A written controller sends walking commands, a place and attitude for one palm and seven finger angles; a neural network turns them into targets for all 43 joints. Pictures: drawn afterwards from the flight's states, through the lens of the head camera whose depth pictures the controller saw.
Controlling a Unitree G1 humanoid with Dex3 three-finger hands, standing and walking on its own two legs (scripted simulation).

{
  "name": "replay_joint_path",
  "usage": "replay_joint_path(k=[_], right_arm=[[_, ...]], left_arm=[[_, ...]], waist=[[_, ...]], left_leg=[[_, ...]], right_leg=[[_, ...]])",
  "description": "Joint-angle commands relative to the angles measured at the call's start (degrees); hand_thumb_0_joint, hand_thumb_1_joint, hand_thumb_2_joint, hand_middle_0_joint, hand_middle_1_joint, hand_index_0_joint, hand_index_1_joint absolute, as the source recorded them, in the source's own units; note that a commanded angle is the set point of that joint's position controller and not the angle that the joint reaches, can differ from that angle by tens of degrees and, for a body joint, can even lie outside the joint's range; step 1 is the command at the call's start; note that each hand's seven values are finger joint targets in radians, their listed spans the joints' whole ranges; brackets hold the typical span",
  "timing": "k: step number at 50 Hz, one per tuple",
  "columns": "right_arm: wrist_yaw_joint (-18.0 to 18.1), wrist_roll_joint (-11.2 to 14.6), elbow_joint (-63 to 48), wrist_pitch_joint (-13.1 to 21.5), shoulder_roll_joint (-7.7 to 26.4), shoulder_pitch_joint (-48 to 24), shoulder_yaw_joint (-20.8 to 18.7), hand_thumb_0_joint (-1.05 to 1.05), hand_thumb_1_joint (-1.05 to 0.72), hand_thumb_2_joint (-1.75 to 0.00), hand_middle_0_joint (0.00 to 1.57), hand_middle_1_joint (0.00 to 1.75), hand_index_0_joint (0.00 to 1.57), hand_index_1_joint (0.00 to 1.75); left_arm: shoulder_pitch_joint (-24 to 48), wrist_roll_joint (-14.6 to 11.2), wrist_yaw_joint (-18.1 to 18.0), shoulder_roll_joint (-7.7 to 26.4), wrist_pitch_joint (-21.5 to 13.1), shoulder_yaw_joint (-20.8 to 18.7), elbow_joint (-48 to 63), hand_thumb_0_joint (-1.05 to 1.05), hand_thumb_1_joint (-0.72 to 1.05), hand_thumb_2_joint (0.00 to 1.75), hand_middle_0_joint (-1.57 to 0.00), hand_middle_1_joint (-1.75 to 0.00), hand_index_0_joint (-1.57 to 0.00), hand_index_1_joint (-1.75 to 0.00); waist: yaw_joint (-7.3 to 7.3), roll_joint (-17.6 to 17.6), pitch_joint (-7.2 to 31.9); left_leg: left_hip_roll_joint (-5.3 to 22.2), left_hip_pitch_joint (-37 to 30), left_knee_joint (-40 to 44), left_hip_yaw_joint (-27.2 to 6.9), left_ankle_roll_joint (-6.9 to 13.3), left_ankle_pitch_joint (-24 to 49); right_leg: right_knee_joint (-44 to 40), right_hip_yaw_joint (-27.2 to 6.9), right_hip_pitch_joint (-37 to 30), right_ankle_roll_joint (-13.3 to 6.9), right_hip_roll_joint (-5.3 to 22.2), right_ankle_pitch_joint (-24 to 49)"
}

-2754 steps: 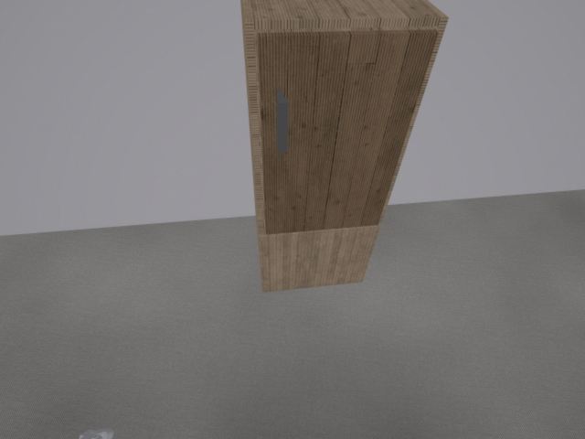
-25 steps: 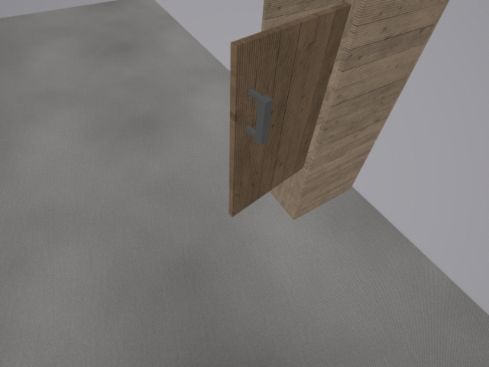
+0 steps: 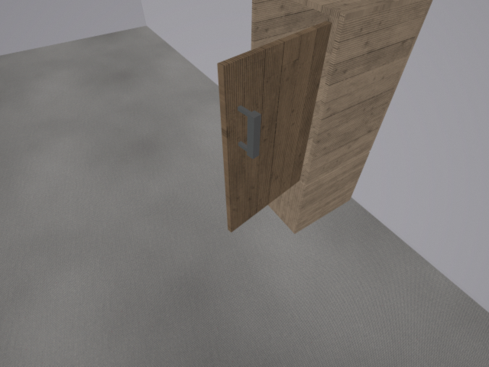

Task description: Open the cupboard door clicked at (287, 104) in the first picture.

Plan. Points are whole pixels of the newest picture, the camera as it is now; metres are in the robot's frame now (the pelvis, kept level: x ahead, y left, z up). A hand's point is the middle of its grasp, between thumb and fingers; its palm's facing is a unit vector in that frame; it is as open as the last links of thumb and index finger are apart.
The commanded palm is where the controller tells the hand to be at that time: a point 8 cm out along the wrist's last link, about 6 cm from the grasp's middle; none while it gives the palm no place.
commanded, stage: let the arm hang, fingers relaxed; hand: left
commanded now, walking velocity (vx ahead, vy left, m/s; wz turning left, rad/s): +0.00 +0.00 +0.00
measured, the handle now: (247, 132) +0.63 +0.02 +0.04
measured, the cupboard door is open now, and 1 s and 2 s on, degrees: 99 99 99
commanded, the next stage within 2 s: look to check the result in 0.14 s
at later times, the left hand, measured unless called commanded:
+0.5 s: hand out of the picture -0.01 +0.16 -0.17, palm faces +0.05 -0.98 -0.19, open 7.4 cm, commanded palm none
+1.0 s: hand out of the picture +0.02 +0.15 -0.17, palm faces +0.05 -0.98 -0.18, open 7.4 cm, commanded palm none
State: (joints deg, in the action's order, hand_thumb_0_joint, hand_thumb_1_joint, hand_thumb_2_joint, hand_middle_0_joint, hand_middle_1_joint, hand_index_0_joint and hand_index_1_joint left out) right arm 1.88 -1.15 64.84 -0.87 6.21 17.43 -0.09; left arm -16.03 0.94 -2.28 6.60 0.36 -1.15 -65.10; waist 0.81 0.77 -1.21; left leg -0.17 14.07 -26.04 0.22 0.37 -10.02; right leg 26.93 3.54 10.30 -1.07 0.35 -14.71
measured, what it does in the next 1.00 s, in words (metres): stands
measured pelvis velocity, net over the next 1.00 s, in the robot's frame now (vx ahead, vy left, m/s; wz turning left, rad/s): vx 0.03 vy -0.01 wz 0.01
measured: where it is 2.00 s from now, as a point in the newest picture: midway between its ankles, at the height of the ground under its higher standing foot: outside the picture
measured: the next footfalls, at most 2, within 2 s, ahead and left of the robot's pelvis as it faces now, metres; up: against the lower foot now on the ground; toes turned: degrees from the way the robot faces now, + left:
none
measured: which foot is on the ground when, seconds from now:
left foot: down 0.00-1.00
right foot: down 0.00-1.00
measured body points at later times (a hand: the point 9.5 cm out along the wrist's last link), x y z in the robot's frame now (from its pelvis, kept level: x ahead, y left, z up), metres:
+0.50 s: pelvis +0.01 -0.01 +0.00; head +0.02 -0.01 +0.45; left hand -0.01 +0.21 -0.16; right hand +0.00 -0.22 -0.16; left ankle +0.05 +0.12 -0.74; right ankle +0.00 -0.11 -0.74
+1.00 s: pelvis +0.03 -0.01 +0.00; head +0.04 -0.02 +0.45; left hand +0.02 +0.20 -0.16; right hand +0.02 -0.23 -0.16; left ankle +0.05 +0.12 -0.74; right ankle +0.00 -0.11 -0.74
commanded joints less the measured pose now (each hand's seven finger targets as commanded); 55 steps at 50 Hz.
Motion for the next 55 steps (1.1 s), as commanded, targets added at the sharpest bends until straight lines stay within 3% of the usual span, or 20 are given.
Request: replay_joint_path(k=[1, 20, 26, 40, 55], right_arm=[[0.3, -0.2, -1.1, 0.7, 4.6, 4.0, -1.0, 0.00, -0.90, -0.90, 0.20, 0.30, 0.20, 0.30], [0.5, -0.1, -0.9, 0.7, 5.9, 2.7, -0.8, 0.00, -0.90, -0.90, 0.20, 0.30, 0.20, 0.30], [0.5, 0.0, -0.8, 0.6, 6.0, 2.2, -0.8, 0.00, -0.90, -0.90, 0.20, 0.30, 0.20, 0.30], [0.7, 0.0, -0.2, 1.0, 6.2, 1.3, -0.6, 0.00, -0.90, -0.90, 0.20, 0.30, 0.20, 0.30], [0.8, 0.0, -0.1, 1.1, 6.9, 0.9, -0.7, 0.00, -0.90, -0.90, 0.20, 0.30, 0.20, 0.30]], left_arm=[[-5.0, -0.3, 0.0, 6.1, -0.8, -1.1, 1.0, 0.00, 0.90, 0.90, -0.20, -0.30, -0.20, -0.30], [-4.8, -0.6, 0.1, 6.6, -1.0, -0.8, 0.4, 0.00, 0.90, 0.90, -0.20, -0.30, -0.20, -0.30], [-4.8, -0.5, 0.1, 6.6, -1.0, -0.8, 0.2, 0.00, 0.90, 0.90, -0.20, -0.30, -0.20, -0.30], [-4.3, -0.7, 0.1, 6.7, -1.2, -0.7, 0.4, 0.00, 0.90, 0.90, -0.20, -0.30, -0.20, -0.30], [-4.2, -0.7, 0.1, 7.2, -1.5, -0.8, 0.6, 0.00, 0.90, 0.90, -0.20, -0.30, -0.20, -0.30]], waist=[[-0.69, 0.7, -5.6], [-0.43, 0.1, -3.3], [-0.62, -0.3, -4.4], [-0.65, 0.5, -3.4], [-0.76, -0.9, -3.1]], left_leg=[[4.6, 1.4, 6.0, -4.9, 1.5, -2.0], [4.9, -2.2, 5.4, -4.6, 1.3, 2.3], [4.7, -2.1, 5.3, -4.5, 1.2, 1.7], [5.0, -3.2, 5.2, -4.3, 1.1, 5.6], [5.1, -4.3, 5.1, -4.0, 1.0, 7.8]], right_leg=[[-7.8, -5.0, 3.7, -1.8, 4.9, -1.7], [-8.9, -5.3, 1.8, -1.8, 5.4, 0.9], [-9.3, -5.2, 2.2, -1.8, 5.3, 0.1], [-9.2, -5.1, 0.2, -1.7, 5.5, 4.4], [-9.5, -4.7, -1.3, -1.6, 5.7, 8.1]])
